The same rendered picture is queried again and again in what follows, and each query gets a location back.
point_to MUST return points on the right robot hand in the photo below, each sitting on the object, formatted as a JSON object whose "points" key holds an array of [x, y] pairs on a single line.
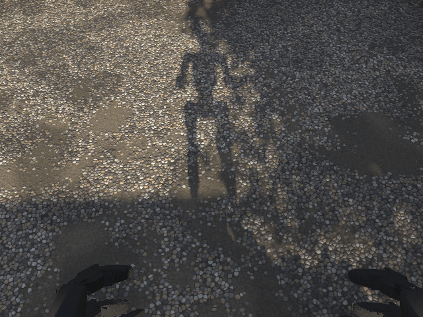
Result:
{"points": [[392, 284]]}

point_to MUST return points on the left robot hand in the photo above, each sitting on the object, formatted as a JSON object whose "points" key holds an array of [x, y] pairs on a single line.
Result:
{"points": [[71, 298]]}

